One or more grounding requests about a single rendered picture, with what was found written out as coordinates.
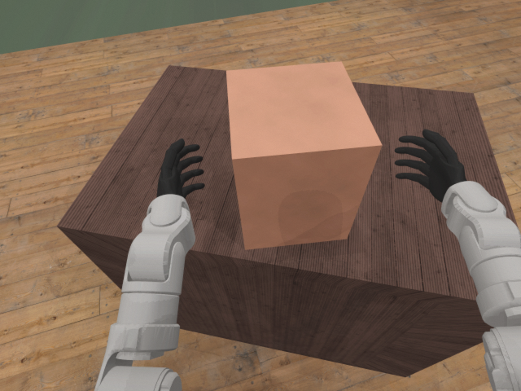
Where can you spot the pedestal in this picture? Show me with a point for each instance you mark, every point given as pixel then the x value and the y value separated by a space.
pixel 396 296

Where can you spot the carton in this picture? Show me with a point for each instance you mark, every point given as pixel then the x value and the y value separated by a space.
pixel 303 150

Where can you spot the robot right forearm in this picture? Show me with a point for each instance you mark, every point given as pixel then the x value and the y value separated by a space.
pixel 491 245

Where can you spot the robot left forearm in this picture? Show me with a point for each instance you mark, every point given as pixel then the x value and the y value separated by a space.
pixel 146 325

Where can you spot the right robot upper arm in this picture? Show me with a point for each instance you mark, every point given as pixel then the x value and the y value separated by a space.
pixel 503 357

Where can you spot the right robot hand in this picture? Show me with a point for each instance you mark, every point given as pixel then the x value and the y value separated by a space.
pixel 442 168

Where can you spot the left robot hand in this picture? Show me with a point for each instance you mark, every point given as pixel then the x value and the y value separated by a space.
pixel 171 179

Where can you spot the left robot upper arm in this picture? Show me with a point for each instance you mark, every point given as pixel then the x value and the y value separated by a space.
pixel 124 378

